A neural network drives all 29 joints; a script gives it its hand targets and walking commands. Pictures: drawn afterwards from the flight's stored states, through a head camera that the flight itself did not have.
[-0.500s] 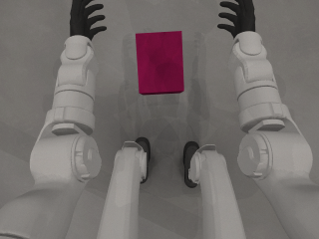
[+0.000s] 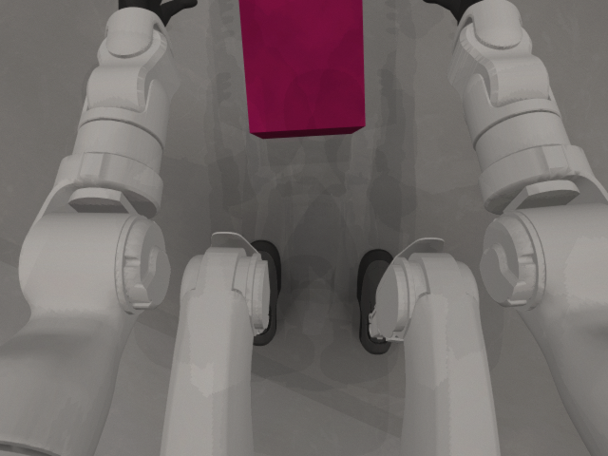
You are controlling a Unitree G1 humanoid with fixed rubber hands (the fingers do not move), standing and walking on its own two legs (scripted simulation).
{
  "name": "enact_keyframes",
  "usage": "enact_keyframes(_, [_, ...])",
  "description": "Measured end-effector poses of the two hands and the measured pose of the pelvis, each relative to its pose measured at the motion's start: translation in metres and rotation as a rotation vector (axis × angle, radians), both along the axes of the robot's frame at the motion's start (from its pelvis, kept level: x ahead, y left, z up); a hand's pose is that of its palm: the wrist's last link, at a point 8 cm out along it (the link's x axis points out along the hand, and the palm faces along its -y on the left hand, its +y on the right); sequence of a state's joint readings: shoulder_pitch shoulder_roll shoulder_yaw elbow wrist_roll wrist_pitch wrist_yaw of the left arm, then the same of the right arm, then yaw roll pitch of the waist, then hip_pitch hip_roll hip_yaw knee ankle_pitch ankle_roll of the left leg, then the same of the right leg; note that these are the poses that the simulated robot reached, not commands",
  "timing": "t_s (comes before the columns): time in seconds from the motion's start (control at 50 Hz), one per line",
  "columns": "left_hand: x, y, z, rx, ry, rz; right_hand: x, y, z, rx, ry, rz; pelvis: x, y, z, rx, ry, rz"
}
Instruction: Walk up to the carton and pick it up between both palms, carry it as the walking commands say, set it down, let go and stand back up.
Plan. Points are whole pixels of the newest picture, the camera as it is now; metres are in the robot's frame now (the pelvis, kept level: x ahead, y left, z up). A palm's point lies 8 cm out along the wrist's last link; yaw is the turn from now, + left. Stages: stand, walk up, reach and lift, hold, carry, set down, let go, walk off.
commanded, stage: reach and lift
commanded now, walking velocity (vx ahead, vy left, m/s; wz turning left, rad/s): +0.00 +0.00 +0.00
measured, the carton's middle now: (303, 64) +0.55 +0.04 -0.36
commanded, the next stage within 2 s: none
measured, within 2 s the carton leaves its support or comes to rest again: neither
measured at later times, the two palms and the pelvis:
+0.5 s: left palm (189, 58) +0.53 +0.19 -0.28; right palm (431, 50) +0.55 -0.13 -0.27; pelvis -0.01 +0.00 -0.08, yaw -1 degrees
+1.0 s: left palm (201, 55) +0.53 +0.18 -0.28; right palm (424, 50) +0.55 -0.12 -0.28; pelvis -0.01 +0.00 -0.09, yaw +0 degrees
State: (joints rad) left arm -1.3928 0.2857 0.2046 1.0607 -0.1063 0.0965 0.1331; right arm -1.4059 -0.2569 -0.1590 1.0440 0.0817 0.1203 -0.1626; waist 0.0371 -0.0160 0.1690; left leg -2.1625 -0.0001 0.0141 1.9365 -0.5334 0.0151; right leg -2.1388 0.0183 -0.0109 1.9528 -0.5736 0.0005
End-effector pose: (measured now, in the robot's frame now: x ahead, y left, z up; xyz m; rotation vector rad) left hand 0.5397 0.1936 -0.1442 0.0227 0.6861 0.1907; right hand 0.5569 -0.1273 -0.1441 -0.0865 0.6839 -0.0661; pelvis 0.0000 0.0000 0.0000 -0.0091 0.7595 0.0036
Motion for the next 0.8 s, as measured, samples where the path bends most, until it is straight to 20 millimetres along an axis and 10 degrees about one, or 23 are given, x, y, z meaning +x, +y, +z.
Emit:
enact_keyframes(0.5, [-0.009,-0.002,-0.131,-0.006,0.082,-0.031,-0.007,0.001,-0.129,0.023,0.066,0.023,-0.012,0.002,-0.079,0.000,-0.153,-0.011])
enact_keyframes(0.8, [-0.003,-0.002,-0.134,-0.013,0.070,-0.036,-0.001,-0.001,-0.132,0.019,0.058,0.040,-0.009,-0.001,-0.090,0.008,-0.193,-0.012])
